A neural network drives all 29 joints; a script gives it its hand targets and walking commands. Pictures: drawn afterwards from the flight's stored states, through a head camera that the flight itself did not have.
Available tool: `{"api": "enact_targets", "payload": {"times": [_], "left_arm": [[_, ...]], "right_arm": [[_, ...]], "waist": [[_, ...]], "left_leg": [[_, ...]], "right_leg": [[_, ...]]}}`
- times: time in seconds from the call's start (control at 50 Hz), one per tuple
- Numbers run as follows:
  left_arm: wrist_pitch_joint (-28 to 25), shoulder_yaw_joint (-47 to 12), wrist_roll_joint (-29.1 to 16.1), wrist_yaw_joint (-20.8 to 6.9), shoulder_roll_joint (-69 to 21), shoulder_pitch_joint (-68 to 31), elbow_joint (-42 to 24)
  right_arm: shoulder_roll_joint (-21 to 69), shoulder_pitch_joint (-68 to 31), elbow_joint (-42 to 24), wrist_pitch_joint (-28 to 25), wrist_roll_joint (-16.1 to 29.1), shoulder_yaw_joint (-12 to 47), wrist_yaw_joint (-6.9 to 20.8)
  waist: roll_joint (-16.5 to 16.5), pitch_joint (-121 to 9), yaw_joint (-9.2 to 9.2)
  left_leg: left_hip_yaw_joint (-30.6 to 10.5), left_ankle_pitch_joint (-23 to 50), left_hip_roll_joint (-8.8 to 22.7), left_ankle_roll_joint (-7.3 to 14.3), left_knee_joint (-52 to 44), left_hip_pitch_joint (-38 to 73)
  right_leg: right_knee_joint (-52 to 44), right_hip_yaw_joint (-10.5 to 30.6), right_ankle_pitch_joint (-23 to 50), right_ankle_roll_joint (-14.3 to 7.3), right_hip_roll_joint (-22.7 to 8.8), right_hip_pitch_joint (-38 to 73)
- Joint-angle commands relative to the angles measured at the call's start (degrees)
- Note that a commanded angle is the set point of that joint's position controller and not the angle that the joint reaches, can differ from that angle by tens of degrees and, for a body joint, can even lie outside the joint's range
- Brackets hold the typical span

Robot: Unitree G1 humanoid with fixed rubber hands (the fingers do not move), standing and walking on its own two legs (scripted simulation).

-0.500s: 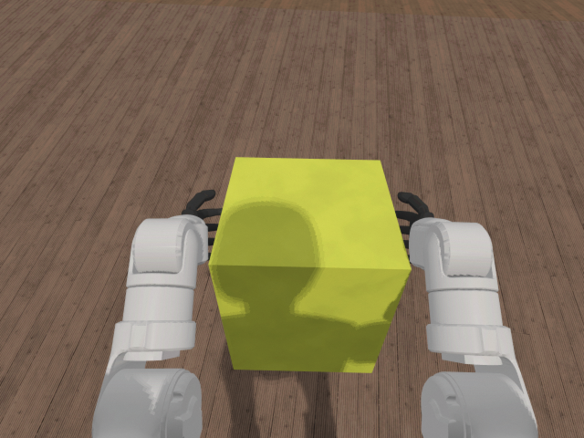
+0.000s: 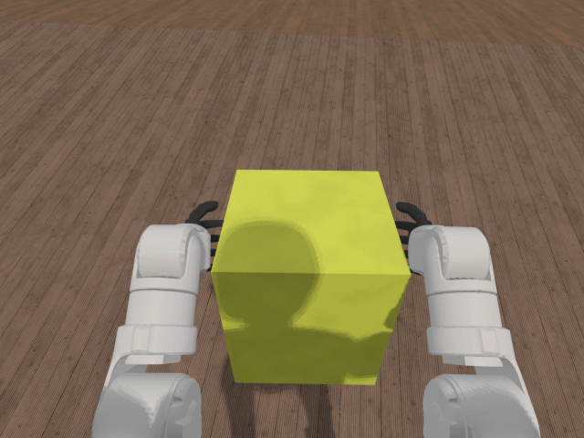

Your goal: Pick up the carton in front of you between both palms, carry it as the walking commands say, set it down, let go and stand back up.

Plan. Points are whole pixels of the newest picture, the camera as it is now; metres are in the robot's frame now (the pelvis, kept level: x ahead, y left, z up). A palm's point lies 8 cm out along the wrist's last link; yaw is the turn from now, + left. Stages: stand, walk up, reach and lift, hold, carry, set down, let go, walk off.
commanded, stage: carry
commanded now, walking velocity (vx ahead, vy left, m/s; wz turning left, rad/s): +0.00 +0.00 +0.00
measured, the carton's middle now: (306, 277) +0.35 +0.00 +0.06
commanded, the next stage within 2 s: none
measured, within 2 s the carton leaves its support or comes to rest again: neither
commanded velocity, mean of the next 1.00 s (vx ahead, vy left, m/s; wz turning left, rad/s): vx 0.00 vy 0.00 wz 0.00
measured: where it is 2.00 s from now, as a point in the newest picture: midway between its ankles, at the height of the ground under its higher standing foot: outside the picture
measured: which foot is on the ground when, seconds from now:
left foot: down 0.00-1.00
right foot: down 0.00-1.00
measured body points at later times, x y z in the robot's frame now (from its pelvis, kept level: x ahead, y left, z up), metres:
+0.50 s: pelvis -0.03 +0.00 +0.00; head -0.05 +0.00 +0.45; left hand +0.33 +0.15 +0.13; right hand +0.33 -0.15 +0.13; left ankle -0.07 +0.11 -0.74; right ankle -0.03 -0.11 -0.73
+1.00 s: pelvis -0.05 +0.00 +0.00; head -0.07 +0.00 +0.45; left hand +0.31 +0.15 +0.13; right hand +0.31 -0.15 +0.13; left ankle -0.07 +0.11 -0.74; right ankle -0.03 -0.11 -0.73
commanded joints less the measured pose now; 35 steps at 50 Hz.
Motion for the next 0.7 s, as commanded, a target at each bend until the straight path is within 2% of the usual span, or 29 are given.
{"api": "enact_targets", "payload": {"times": [0.0, 0.68], "left_arm": [[-2.3, -31.1, -24.2, -13.3, -64.5, -43.9, -7.6], [-2.0, -30.2, -24.1, -13.4, -64.5, -44.6, -7.2]], "right_arm": [[64.4, -43.8, -7.6, -1.7, 24.4, 31.0, 14.0], [64.7, -44.8, -7.0, -1.5, 24.4, 30.6, 14.1]], "waist": [[0.2, -22.9, -0.51], [-0.4, -21.6, -0.35]], "left_leg": [[-2.8, 35.4, 6.6, 2.3, 0.2, 6.7], [-3.4, 24.7, 6.1, 2.5, -2.1, 4.0]], "right_leg": [[-1.2, 4.7, 30.0, -2.6, -6.6, 8.8], [-3.6, 5.0, 23.0, -2.7, -7.1, 6.8]]}}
